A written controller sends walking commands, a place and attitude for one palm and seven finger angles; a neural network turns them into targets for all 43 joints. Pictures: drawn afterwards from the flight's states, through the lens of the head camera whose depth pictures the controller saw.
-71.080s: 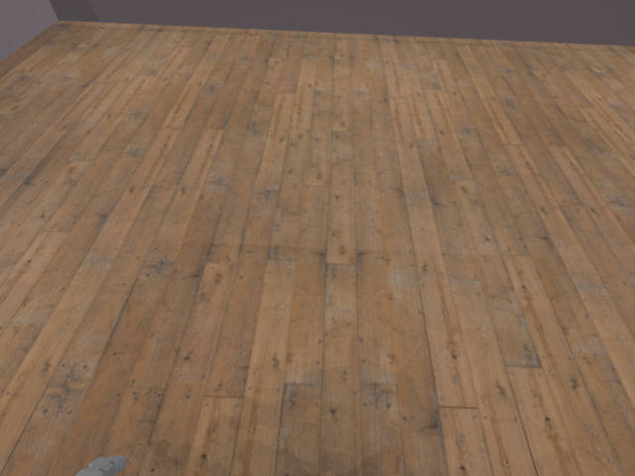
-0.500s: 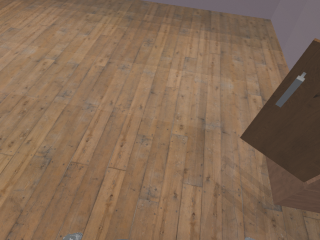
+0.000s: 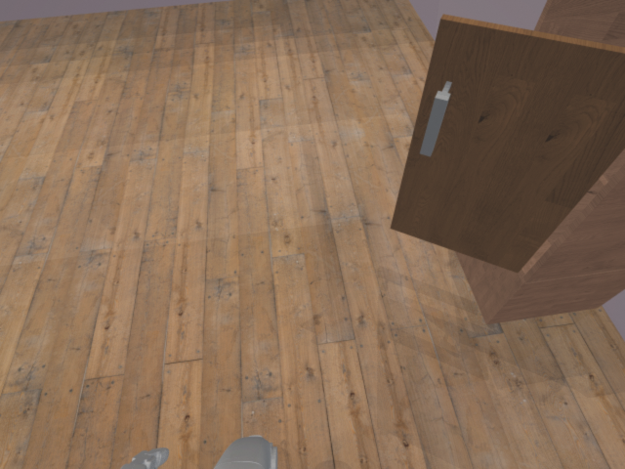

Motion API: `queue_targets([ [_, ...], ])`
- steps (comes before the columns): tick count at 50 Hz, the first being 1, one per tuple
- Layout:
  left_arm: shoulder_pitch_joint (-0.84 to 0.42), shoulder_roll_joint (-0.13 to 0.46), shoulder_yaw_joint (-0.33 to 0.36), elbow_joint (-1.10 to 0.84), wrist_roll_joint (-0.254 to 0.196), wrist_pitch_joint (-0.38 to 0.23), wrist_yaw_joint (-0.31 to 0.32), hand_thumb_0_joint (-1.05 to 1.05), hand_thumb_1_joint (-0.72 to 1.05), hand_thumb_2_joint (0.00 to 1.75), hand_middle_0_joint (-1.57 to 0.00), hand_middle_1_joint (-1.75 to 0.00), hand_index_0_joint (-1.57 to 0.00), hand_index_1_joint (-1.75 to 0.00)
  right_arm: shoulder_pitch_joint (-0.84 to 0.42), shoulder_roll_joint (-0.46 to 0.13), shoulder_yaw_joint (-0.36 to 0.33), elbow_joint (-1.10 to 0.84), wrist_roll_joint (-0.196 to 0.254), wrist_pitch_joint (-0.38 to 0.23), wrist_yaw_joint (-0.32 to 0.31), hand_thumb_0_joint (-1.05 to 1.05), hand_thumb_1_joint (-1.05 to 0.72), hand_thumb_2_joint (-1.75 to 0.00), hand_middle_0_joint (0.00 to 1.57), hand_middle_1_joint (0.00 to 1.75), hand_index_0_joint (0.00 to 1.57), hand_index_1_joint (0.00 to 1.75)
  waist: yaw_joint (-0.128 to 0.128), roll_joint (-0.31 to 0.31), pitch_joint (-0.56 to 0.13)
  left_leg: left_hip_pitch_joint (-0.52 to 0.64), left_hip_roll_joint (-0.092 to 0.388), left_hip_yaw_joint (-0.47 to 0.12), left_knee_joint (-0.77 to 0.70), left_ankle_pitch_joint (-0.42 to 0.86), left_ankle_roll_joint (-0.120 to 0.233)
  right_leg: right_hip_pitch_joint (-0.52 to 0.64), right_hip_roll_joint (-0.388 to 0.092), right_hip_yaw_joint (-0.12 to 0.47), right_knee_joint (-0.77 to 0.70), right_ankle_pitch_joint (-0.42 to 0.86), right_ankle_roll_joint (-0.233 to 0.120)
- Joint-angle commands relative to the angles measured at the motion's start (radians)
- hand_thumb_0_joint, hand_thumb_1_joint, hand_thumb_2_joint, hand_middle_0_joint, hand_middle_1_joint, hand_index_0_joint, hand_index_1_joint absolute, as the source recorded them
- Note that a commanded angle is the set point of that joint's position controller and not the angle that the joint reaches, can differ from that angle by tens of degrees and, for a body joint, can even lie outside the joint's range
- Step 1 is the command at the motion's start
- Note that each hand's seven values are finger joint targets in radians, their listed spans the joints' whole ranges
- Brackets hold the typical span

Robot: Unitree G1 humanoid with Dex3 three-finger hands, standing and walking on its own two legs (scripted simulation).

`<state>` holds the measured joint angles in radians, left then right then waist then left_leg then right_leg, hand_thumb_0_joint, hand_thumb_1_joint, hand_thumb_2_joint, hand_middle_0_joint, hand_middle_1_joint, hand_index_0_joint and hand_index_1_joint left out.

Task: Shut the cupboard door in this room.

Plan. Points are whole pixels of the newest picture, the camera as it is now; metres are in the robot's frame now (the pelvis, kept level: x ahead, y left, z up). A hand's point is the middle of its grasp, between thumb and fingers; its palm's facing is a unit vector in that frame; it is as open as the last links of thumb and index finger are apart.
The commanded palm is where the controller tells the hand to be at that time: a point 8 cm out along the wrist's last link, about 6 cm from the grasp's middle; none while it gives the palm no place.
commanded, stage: turn to face it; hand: left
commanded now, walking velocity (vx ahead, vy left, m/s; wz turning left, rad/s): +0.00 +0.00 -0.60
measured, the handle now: (436, 119) +0.72 -0.21 -0.01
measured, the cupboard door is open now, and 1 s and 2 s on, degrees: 57 57 57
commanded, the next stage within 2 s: take the last steps up to it in 0.54 s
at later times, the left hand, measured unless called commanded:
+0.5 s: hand (199, 421) +0.19 +0.19 -0.16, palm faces -0.25 -0.94 -0.21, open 7.4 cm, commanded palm none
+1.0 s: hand (240, 413) +0.21 +0.14 -0.18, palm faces -0.40 -0.91 -0.14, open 7.4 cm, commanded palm none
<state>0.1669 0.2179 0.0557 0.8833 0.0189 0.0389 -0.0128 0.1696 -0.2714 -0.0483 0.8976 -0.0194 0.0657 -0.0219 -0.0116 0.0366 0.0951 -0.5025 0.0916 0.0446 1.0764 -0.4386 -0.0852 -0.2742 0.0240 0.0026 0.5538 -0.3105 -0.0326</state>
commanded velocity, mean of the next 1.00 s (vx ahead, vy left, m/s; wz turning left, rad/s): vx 0.11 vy -0.04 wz -0.31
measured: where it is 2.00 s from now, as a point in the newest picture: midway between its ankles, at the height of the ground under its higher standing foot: (380, 464)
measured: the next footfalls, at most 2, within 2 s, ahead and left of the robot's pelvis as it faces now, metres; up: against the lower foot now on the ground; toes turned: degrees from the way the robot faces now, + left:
left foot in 0.20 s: +0.08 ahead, +0.13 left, +0.00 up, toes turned -4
right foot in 0.58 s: +0.01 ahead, -0.13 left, +0.00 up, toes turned -20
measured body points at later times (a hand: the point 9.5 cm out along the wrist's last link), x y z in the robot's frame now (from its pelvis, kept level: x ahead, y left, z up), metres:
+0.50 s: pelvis +0.03 +0.02 +0.01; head +0.09 +0.02 +0.45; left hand +0.21 +0.24 -0.14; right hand +0.02 -0.24 -0.13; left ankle +0.04 +0.13 -0.73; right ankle -0.03 -0.11 -0.69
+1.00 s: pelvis +0.09 -0.02 +0.00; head +0.13 +0.00 +0.45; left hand +0.23 +0.18 -0.16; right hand +0.01 -0.25 -0.13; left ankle +0.11 +0.09 -0.73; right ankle -0.01 -0.12 -0.66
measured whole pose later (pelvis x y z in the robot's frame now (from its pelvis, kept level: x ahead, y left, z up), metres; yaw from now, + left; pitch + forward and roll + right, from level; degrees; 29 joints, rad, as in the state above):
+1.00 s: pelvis +0.09 -0.02 +0.00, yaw -23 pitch +2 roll -1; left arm 0.24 0.23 0.07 1.01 0.03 0.05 -0.05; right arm 0.34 -0.17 0.00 0.96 -0.05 -0.04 -0.03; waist -0.04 -0.05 0.00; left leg -0.22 0.08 0.15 0.52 -0.33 0.00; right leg -0.45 0.01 -0.01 1.09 -0.39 -0.02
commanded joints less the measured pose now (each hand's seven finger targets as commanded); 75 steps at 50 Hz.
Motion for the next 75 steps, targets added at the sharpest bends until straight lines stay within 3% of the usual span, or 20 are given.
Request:
queue_targets([
  [1, 0.030, 0.218, 0.054, -0.058, 0.007, -0.021, 0.019, 0.00, 0.90, 0.90, -0.20, -0.30, -0.20, -0.30, -0.035, -0.062, -0.018, -0.106, 0.008, -0.033, 0.003, 0.00, -0.90, -0.90, 0.20, 0.30, 0.20, 0.30, 0.029, -0.151, -0.148, -0.035, -0.020, -0.020, -0.107, 0.015, -0.008, 0.157, -0.250, 0.280, -0.166, 0.512, -0.165],
  [8, -0.027, 0.211, 0.060, -0.062, -0.004, -0.006, 0.017, 0.00, 0.90, 0.90, -0.20, -0.30, -0.20, -0.30, 0.077, -0.069, -0.016, -0.085, 0.015, -0.055, -0.011, 0.00, -0.90, -0.90, 0.20, 0.30, 0.20, 0.30, -0.028, -0.162, -0.164, 0.288, -0.059, -0.014, -0.610, 0.225, 0.018, 0.011, -0.172, 0.312, -0.045, 0.464, -0.077],
  [10, 0.027, 0.110, 0.039, -0.088, -0.016, 0.001, 0.004, 0.00, 0.90, 0.90, -0.20, -0.30, -0.20, -0.30, 0.123, -0.222, -0.039, -0.085, -0.007, -0.068, -0.015, 0.00, -0.90, -0.90, 0.20, 0.30, 0.20, 0.30, -0.025, 0.271, -0.203, 0.506, 0.317, -0.360, -0.756, 0.503, 0.180, -0.264, 0.048, 0.084, 0.279, -0.197, 0.038],
  [11, 0.002, 0.138, 0.036, -0.094, -0.005, 0.000, 0.004, 0.00, 0.90, 0.90, -0.20, -0.30, -0.20, -0.30, 0.131, -0.224, -0.035, -0.087, -0.009, -0.064, -0.020, 0.00, -0.90, -0.90, 0.20, 0.30, 0.20, 0.30, -0.039, 0.250, -0.186, 0.458, 0.398, -0.393, -0.749, 0.598, 0.259, -0.276, 0.012, 0.057, 0.485, -0.333, 0.053],
  [16, -0.023, 0.105, 0.039, -0.062, -0.002, 0.011, -0.018, 0.00, 0.90, 0.90, -0.20, -0.30, -0.20, -0.30, 0.063, -0.136, -0.014, -0.099, -0.012, -0.070, -0.027, 0.00, -0.90, -0.90, 0.20, 0.30, 0.20, 0.30, -0.001, 0.126, -0.147, 0.441, 0.238, -0.086, -0.678, 0.819, 0.225, -0.272, -0.049, 0.004, 0.576, -0.187, 0.088],
  [26, 0.012, 0.090, 0.021, -0.034, 0.001, -0.001, -0.014, 0.00, 0.90, 0.90, -0.20, -0.30, -0.20, -0.30, 0.090, -0.161, -0.038, -0.023, -0.006, -0.052, -0.006, 0.00, -0.90, -0.90, 0.20, 0.30, 0.20, 0.30, 0.017, 0.149, -0.161, 0.325, 0.211, 0.015, -0.566, 0.577, 0.156, 0.084, -0.011, -0.100, -0.046, 0.077, 0.045],
  [29, 0.147, 0.277, 0.050, 0.013, 0.005, -0.025, 0.012, 0.00, 0.90, 0.90, -0.20, -0.30, -0.20, -0.30, 0.020, -0.055, -0.013, -0.079, 0.012, -0.040, 0.000, 0.00, -0.90, -0.90, 0.20, 0.30, 0.20, 0.30, 0.089, -0.266, -0.156, -0.037, -0.023, 0.073, -0.110, -0.221, 0.027, 0.254, -0.426, 0.350, -0.224, 0.578, -0.173],
  [32, 0.046, 0.200, 0.039, -0.002, 0.006, -0.025, 0.034, 0.00, 0.90, 0.90, -0.20, -0.30, -0.20, -0.30, 0.025, -0.065, -0.013, -0.035, 0.008, -0.034, -0.010, 0.00, -0.90, -0.90, 0.20, 0.30, 0.20, 0.30, 0.038, -0.273, -0.106, -0.106, 0.004, -0.050, 0.071, -0.103, 0.028, 0.189, -0.336, 0.278, -0.200, 0.569, -0.199],
  [41, -0.002, 0.177, 0.040, 0.027, 0.005, -0.034, 0.003, 0.00, 0.90, 0.90, -0.20, -0.30, -0.20, -0.30, 0.168, -0.025, -0.003, 0.017, -0.008, -0.077, 0.008, 0.00, -0.90, -0.90, 0.20, 0.30, 0.20, 0.30, -0.037, -0.190, -0.089, 0.272, -0.051, 0.092, -0.519, 0.119, 0.037, -0.010, -0.189, 0.186, -0.213, -0.088, -0.133],
  [42, -0.012, 0.148, 0.036, 0.022, -0.002, -0.030, -0.001, 0.00, 0.90, 0.90, -0.20, -0.30, -0.20, -0.30, 0.243, -0.044, -0.005, 0.041, -0.010, -0.089, 0.004, 0.00, -0.90, -0.90, 0.20, 0.30, 0.20, 0.30, -0.071, -0.105, -0.096, 0.422, -0.044, 0.073, -0.634, 0.161, 0.042, -0.117, -0.144, 0.155, -0.127, -0.148, -0.098],
  [44, -0.015, 0.049, 0.013, -0.030, -0.004, -0.030, -0.015, 0.00, 0.90, 0.90, -0.20, -0.30, -0.20, -0.30, 0.395, -0.217, -0.036, 0.064, -0.033, -0.101, -0.016, 0.00, -0.90, -0.90, 0.20, 0.30, 0.20, 0.30, -0.119, 0.303, -0.082, 0.548, 0.393, -0.532, -0.897, -0.126, 0.202, -0.425, 0.026, -0.029, 0.371, -0.295, 0.004],
  [45, -0.081, 0.092, 0.020, -0.039, 0.018, -0.024, -0.018, 0.00, 0.90, 0.90, -0.20, -0.30, -0.20, -0.30, 0.386, -0.207, -0.034, 0.074, -0.029, -0.102, -0.023, 0.00, -0.90, -0.90, 0.20, 0.30, 0.20, 0.30, -0.119, 0.204, -0.038, 0.465, 0.422, -0.550, -0.935, -0.115, 0.221, -0.461, -0.031, 0.060, 0.530, -0.231, 0.002],
  [48, -0.054, 0.082, 0.030, 0.001, 0.017, -0.032, -0.038, 0.00, 0.90, 0.90, -0.20, -0.30, -0.20, -0.30, 0.259, -0.111, -0.004, 0.039, -0.022, -0.118, -0.024, 0.00, -0.90, -0.90, 0.20, 0.30, 0.20, 0.30, -0.040, 0.096, 0.016, 0.387, 0.323, -0.275, -0.893, 0.215, 0.207, -0.436, -0.094, 0.051, 0.634, -0.045, 0.028],
  [53, -0.055, 0.023, 0.007, 0.025, 0.007, -0.022, -0.040, 0.00, 0.90, 0.90, -0.20, -0.30, -0.20, -0.30, 0.290, -0.091, -0.005, 0.089, -0.018, -0.126, -0.021, 0.00, -0.90, -0.90, 0.20, 0.30, 0.20, 0.30, -0.032, 0.118, -0.034, 0.475, 0.235, 0.016, -0.827, 0.582, 0.182, -0.357, -0.091, -0.035, 0.409, 0.042, 0.048],
  [59, -0.087, 0.029, 0.006, 0.027, 0.007, -0.031, -0.042, 0.00, 0.90, 0.90, -0.20, -0.30, -0.20, -0.30, 0.269, -0.104, -0.025, 0.116, -0.021, -0.107, -0.009, 0.00, -0.90, -0.90, 0.20, 0.30, 0.20, 0.30, -0.033, 0.168, -0.016, 0.408, 0.236, 0.051, -0.792, 0.458, 0.178, -0.173, -0.063, -0.109, 0.120, 0.078, 0.027],
  [62, 0.135, 0.087, 0.025, 0.101, 0.009, -0.051, -0.033, 0.00, 0.90, 0.90, -0.20, -0.30, -0.20, -0.30, 0.226, -0.099, -0.024, 0.119, -0.008, -0.099, -0.003, 0.00, -0.90, -0.90, 0.20, 0.30, 0.20, 0.30, 0.078, 0.058, -0.111, 0.313, 0.161, 0.120, -0.530, 0.515, 0.124, 0.183, -0.015, -0.126, -0.063, 0.142, -0.003],
  [64, 0.356, 0.248, 0.060, 0.174, 0.007, -0.074, -0.005, 0.00, 0.90, 0.90, -0.20, -0.30, -0.20, -0.30, 0.221, 0.021, -0.001, 0.075, 0.018, -0.104, 0.006, 0.00, -0.90, -0.90, 0.20, 0.30, 0.20, 0.30, 0.142, -0.335, -0.247, -0.043, -0.062, 0.136, -0.002, -0.210, 0.068, 0.495, -0.389, 0.378, -0.241, 0.186, -0.159],
  [66, 0.192, 0.196, 0.043, 0.140, -0.002, -0.064, 0.016, 0.00, 0.90, 0.90, -0.20, -0.30, -0.20, -0.30, 0.173, 0.001, -0.014, 0.073, 0.015, -0.084, -0.001, 0.00, -0.90, -0.90, 0.20, 0.30, 0.20, 0.30, 0.074, -0.268, -0.131, -0.074, -0.001, -0.021, 0.180, -0.145, 0.089, 0.248, -0.400, 0.401, -0.352, -0.008, -0.204],
  [69, 0.049, 0.075, 0.007, 0.103, 0.003, -0.076, 0.028, 0.00, 0.90, 0.90, -0.20, -0.30, -0.20, -0.30, 0.186, 0.032, 0.001, 0.102, -0.003, -0.080, 0.004, 0.00, -0.90, -0.90, 0.20, 0.30, 0.20, 0.30, -0.009, -0.144, -0.093, 0.026, 0.044, -0.025, 0.035, -0.012, 0.073, 0.073, -0.309, 0.125, -0.305, 0.274, -0.176],
  [75, 0.059, 0.051, -0.012, 0.134, -0.004, -0.086, 0.040, 0.00, 0.90, 0.90, -0.20, -0.30, -0.20, -0.30, 0.192, 0.091, 0.037, 0.119, 0.006, -0.073, -0.001, 0.00, -0.90, -0.90, 0.20, 0.30, 0.20, 0.30, -0.023, -0.100, -0.145, 0.215, -0.025, 0.009, -0.466, 0.177, 0.048, 0.122, -0.249, 0.032, -0.195, 0.687, -0.138],
])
